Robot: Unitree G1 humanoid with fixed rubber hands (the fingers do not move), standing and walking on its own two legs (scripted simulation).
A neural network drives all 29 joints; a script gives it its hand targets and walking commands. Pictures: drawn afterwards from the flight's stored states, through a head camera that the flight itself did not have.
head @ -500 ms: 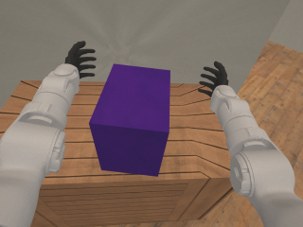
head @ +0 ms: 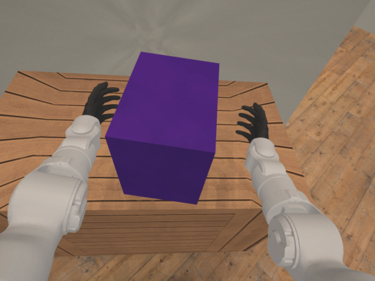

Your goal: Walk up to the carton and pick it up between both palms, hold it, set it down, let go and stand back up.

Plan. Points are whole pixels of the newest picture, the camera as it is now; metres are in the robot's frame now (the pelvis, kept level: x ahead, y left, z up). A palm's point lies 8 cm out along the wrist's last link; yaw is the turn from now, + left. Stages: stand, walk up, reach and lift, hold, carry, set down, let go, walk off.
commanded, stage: reach and lift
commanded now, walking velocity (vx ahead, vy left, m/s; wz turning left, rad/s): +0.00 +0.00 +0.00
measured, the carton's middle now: (169, 131) +0.50 +0.03 +0.00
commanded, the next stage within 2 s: none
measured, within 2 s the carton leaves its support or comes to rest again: neither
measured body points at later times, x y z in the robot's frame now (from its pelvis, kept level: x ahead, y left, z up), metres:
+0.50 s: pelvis -0.01 +0.01 -0.01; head +0.08 +0.03 +0.43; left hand +0.48 +0.18 +0.07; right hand +0.44 -0.15 +0.05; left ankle -0.01 +0.09 -0.73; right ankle +0.02 -0.10 -0.73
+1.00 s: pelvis +0.02 +0.03 +0.01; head +0.10 +0.04 +0.45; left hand +0.47 +0.18 +0.06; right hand +0.43 -0.11 +0.05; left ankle -0.01 +0.09 -0.73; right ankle +0.02 -0.10 -0.73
